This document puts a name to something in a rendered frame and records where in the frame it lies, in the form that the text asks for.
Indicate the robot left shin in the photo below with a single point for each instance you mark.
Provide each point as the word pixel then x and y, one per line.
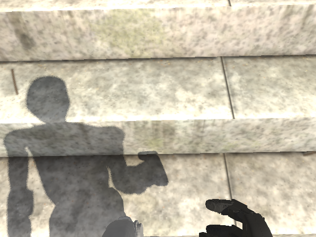
pixel 123 217

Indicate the robot right hand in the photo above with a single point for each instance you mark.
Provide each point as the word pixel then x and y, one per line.
pixel 253 224

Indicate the left robot thigh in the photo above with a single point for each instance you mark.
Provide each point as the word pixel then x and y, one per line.
pixel 124 228

